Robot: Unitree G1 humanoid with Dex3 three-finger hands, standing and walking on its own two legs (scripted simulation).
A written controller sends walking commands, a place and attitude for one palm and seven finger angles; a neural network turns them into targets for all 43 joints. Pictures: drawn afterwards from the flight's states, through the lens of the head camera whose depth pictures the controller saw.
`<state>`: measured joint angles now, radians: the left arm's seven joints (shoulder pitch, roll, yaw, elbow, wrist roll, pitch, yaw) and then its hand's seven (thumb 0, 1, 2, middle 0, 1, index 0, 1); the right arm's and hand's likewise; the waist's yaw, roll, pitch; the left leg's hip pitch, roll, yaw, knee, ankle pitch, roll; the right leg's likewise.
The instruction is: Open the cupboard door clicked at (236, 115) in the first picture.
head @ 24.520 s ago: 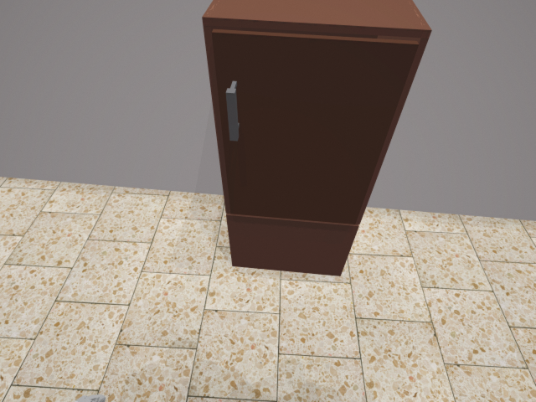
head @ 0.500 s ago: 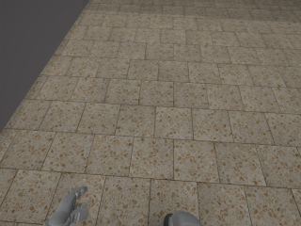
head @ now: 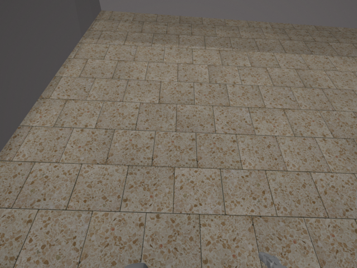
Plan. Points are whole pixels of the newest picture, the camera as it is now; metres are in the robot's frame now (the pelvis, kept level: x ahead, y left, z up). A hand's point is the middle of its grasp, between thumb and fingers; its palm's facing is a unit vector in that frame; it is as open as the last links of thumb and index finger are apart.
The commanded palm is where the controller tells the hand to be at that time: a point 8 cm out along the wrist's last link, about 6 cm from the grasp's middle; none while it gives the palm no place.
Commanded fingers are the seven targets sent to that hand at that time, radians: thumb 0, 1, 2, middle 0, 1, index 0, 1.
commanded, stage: walk to a spot facing it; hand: left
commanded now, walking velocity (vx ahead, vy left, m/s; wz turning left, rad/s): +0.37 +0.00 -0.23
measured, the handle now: out of the picture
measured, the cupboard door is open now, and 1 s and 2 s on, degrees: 41 41 41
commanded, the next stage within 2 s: turn to face it in 0.36 s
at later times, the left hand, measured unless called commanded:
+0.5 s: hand (140, 209) +0.29 +0.13 -0.15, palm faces -0.05 -0.98 -0.20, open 7.3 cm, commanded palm none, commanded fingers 0.00 0.90 0.90 -0.20 -0.30 -0.20 -0.30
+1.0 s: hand (147, 156) +0.47 +0.14 -0.14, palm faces +0.20 -0.94 -0.27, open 7.4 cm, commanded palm none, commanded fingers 0.00 0.90 0.90 -0.20 -0.30 -0.20 -0.30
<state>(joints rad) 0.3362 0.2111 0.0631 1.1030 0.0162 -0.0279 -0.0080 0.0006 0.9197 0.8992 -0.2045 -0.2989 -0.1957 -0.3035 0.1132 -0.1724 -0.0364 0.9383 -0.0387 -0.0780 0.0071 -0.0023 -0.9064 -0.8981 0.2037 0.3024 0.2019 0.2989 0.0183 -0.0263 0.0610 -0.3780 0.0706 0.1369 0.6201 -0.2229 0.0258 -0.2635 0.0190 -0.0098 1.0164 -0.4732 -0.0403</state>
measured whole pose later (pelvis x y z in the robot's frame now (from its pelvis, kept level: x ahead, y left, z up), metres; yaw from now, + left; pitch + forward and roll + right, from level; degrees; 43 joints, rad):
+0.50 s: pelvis +0.24 -0.05 +0.02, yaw -4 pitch +1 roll +0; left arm 0.24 0.18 0.06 1.05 0.02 -0.06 0.01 0.00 0.93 0.90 -0.21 -0.30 -0.20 -0.30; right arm 0.26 -0.18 -0.05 1.06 -0.02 -0.01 0.01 0.01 -0.91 -0.90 0.20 0.30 0.20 0.30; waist -0.03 -0.01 0.04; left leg -0.46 0.11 0.10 0.88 -0.35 -0.04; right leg -0.19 -0.02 -0.11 0.42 -0.26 -0.03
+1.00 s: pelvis +0.38 -0.08 +0.00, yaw +11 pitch +2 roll +1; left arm 0.11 0.20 0.07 0.89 0.03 0.00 0.02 0.00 0.90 0.90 -0.20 -0.30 -0.20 -0.30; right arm 0.20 -0.22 -0.08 0.95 -0.02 0.05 0.00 0.00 -0.91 -0.90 0.21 0.30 0.21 0.30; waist -0.02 0.02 0.05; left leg -0.43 -0.02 -0.07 0.72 -0.39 -0.02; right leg -0.32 -0.05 -0.04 0.60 -0.30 0.02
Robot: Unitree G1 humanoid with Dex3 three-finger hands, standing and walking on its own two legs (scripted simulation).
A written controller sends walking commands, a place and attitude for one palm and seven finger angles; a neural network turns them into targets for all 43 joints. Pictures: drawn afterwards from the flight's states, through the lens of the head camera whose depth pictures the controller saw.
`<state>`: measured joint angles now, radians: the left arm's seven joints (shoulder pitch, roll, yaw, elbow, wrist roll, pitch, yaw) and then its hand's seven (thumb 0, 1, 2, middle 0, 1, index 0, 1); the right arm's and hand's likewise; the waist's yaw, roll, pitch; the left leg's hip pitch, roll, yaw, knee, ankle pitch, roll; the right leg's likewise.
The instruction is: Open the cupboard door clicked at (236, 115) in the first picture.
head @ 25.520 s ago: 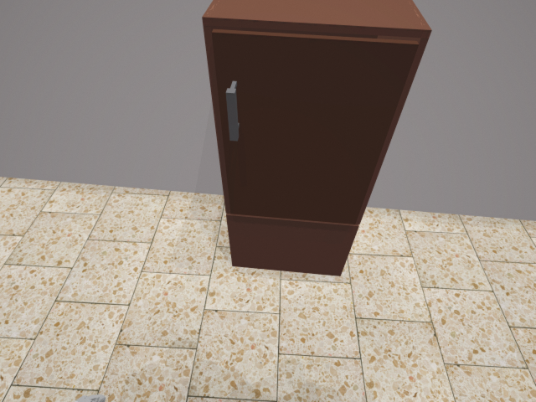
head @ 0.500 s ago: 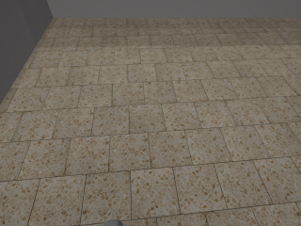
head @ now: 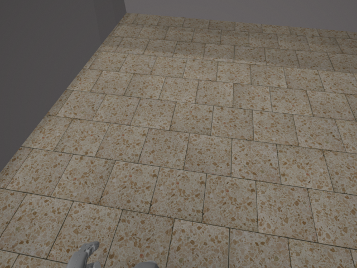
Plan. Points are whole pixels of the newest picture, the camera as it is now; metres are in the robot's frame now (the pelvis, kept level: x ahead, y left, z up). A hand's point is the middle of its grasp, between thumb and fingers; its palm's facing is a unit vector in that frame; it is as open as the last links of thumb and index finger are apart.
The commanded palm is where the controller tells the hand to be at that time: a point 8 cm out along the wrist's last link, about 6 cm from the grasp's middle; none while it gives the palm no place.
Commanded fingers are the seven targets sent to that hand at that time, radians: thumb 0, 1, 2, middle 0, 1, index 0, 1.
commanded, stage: turn to face it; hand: left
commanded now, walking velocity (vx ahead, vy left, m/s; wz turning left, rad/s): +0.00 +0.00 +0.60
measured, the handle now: out of the picture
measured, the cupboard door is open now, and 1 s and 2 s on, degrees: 41 41 41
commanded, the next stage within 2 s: none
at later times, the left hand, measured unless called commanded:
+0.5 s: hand out of the picture +0.06 +0.22 -0.16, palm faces +0.35 -0.89 -0.28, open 7.4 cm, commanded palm none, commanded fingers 0.00 0.90 0.90 -0.20 -0.30 -0.20 -0.30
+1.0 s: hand out of the picture +0.02 +0.17 -0.18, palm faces +0.62 -0.75 -0.22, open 7.4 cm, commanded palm none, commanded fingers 0.00 0.90 0.90 -0.20 -0.30 -0.20 -0.30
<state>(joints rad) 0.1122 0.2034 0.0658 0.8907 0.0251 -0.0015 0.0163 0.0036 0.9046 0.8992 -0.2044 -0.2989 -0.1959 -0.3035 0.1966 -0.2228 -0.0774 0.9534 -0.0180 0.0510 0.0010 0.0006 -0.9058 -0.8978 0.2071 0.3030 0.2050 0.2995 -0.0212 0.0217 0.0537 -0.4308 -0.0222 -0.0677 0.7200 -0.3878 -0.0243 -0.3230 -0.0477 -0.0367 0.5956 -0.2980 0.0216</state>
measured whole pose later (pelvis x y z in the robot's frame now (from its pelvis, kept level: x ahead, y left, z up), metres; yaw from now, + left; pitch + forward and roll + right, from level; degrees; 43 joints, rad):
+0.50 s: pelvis +0.06 -0.01 +0.01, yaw +19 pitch +1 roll +0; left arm 0.17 0.26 0.07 0.90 0.02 0.06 0.01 0.01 0.91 0.90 -0.20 -0.30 -0.20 -0.30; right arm 0.12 -0.25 -0.05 0.88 -0.02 0.03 0.01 0.00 -0.90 -0.90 0.21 0.30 0.20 0.30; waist 0.01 0.00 0.11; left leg -0.32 0.00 -0.01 0.56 -0.27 0.01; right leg -0.48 -0.08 -0.02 1.03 -0.46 0.09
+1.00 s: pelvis +0.10 -0.03 +0.00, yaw +39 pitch +2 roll +0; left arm 0.20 0.24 0.06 0.90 0.02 0.05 0.02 0.01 0.90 0.90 -0.21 -0.30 -0.20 -0.30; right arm 0.12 -0.23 -0.06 0.87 -0.02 0.03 0.02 0.00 -0.91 -0.90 0.20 0.30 0.20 0.30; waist -0.01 -0.06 0.11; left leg -0.35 -0.01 0.06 0.66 -0.33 0.04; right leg -0.40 -0.12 -0.10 1.00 -0.55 0.08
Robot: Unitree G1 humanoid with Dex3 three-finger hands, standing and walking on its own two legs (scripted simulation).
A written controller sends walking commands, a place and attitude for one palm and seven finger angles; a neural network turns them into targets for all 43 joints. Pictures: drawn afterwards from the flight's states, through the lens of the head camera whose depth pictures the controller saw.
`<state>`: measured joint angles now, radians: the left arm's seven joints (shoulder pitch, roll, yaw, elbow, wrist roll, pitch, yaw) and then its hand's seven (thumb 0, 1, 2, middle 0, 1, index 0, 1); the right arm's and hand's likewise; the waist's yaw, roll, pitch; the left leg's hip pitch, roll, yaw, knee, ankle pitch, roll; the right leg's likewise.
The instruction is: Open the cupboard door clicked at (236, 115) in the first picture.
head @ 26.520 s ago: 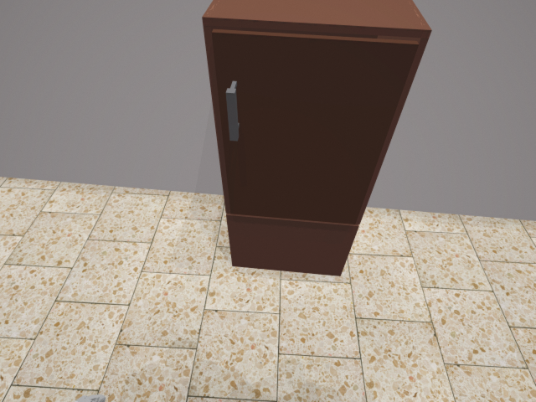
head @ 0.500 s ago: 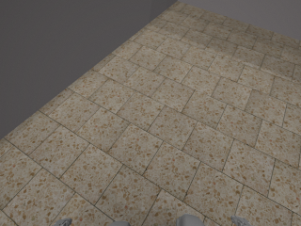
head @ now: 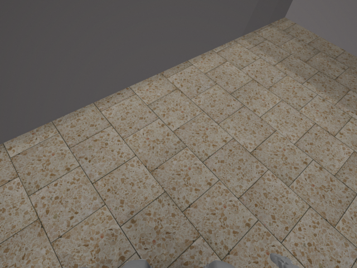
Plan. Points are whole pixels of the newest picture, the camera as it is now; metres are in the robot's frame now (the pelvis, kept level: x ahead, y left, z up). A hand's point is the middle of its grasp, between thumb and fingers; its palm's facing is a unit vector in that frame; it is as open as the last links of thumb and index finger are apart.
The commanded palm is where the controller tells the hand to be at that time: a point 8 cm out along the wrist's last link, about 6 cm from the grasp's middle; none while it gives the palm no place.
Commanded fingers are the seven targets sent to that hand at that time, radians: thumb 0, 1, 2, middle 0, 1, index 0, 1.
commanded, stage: turn to face it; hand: left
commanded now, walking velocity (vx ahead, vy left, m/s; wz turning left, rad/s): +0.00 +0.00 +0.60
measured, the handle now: out of the picture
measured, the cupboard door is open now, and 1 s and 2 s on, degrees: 41 41 41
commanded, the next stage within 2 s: none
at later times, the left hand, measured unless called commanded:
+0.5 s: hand out of the picture +0.05 +0.16 -0.14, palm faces +0.28 -0.93 -0.26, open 7.4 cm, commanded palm none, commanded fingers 0.00 0.90 0.90 -0.20 -0.30 -0.20 -0.30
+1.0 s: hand out of the picture +0.02 +0.21 -0.14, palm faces +0.56 -0.78 -0.28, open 7.4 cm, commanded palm none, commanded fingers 0.00 0.90 0.90 -0.20 -0.30 -0.20 -0.30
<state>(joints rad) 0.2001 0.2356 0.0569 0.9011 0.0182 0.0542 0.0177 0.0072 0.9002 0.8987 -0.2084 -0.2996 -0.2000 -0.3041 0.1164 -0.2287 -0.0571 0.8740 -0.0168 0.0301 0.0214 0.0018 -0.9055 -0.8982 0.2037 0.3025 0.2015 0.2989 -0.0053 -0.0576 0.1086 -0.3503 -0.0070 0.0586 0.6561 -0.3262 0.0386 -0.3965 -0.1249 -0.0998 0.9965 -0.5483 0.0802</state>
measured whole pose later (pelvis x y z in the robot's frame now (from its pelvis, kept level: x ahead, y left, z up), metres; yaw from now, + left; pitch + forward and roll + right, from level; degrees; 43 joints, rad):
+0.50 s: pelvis +0.02 -0.05 +0.02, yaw +18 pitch +1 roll +2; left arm 0.19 0.19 0.03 0.87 0.02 0.01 0.03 0.01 0.90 0.90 -0.21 -0.30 -0.20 -0.30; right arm 0.14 -0.25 -0.08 0.93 -0.01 0.08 0.03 0.00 -0.91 -0.90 0.20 0.30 0.20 0.30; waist -0.03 -0.01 0.12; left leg -0.47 0.01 0.04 0.99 -0.45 -0.07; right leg -0.20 -0.11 -0.15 0.51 -0.33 0.00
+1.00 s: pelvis +0.05 -0.04 +0.01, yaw +35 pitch +2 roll -1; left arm 0.12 0.26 0.07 0.86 0.01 0.05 0.01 0.01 0.91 0.90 -0.20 -0.30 -0.19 -0.30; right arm 0.17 -0.23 -0.06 0.91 -0.02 0.05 0.01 0.00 -0.90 -0.90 0.21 0.30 0.21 0.30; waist -0.02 0.02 0.09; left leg -0.31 -0.03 -0.12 0.53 -0.25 0.01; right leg -0.38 -0.03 0.00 0.76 -0.40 0.08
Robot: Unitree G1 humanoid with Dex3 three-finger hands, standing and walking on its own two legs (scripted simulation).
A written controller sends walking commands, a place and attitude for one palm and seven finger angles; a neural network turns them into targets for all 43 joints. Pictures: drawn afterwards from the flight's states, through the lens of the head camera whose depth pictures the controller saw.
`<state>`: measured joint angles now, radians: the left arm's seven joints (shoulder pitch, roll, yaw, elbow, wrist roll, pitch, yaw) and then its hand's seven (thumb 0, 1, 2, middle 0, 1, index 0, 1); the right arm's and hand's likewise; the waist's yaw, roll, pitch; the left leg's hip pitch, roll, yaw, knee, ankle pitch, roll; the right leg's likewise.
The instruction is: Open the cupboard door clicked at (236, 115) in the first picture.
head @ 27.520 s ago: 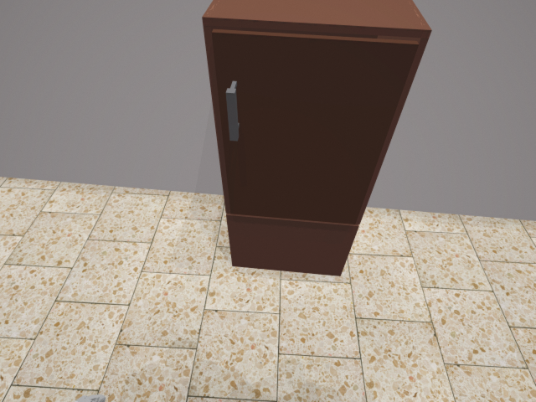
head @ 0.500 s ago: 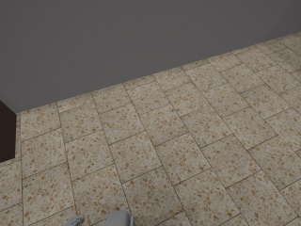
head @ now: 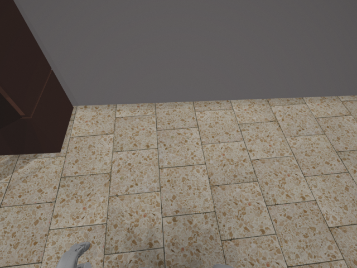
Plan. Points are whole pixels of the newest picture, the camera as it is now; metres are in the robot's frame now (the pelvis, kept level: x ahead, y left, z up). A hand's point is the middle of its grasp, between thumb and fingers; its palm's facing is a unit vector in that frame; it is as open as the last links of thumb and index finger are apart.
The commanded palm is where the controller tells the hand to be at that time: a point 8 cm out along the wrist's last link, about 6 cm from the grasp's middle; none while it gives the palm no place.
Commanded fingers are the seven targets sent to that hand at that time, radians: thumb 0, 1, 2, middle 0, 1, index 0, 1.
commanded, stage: turn to face it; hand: left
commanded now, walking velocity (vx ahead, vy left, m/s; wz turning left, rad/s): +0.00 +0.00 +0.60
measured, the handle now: out of the picture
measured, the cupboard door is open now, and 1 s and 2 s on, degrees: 41 41 41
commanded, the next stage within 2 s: take the last steps up to it in 1.10 s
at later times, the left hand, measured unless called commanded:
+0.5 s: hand out of the picture -0.01 +0.22 -0.19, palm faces +0.34 -0.91 -0.24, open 7.4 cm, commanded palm none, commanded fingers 0.00 0.90 0.90 -0.20 -0.30 -0.20 -0.30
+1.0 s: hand out of the picture +0.02 +0.17 -0.15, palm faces +0.55 -0.79 -0.25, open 7.4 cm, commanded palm none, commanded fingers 0.00 0.90 0.90 -0.20 -0.30 -0.20 -0.30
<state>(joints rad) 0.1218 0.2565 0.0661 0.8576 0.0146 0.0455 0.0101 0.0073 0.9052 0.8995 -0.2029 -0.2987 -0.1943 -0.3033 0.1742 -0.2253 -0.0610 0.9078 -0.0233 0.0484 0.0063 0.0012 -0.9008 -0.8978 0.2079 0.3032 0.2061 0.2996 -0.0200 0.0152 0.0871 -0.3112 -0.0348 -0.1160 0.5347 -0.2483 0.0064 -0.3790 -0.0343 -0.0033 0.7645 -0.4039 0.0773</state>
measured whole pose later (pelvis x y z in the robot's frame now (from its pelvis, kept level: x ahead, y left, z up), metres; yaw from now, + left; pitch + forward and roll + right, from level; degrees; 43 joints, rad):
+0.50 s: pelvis +0.02 +0.00 -0.01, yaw +19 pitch +1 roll +0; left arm 0.22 0.26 0.07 0.93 0.02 0.07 0.02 0.01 0.90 0.90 -0.21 -0.30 -0.20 -0.30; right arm 0.10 -0.24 -0.06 0.87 -0.02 0.03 0.01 0.00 -0.91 -0.90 0.20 0.30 0.20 0.30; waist 0.01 -0.05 0.11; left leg -0.35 -0.02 0.04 0.64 -0.32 0.05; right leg -0.41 -0.11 -0.08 1.07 -0.54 0.08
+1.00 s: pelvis +0.05 -0.03 +0.00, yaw +36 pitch +0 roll +2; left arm 0.19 0.18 0.03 0.87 0.02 0.01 0.03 0.01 0.90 0.90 -0.21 -0.30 -0.20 -0.30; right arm 0.16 -0.25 -0.08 0.95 -0.01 0.08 0.02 0.00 -0.91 -0.90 0.20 0.30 0.20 0.30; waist -0.03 0.00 0.10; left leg -0.48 -0.01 0.01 1.04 -0.47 -0.06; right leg -0.20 -0.08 -0.10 0.52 -0.32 0.01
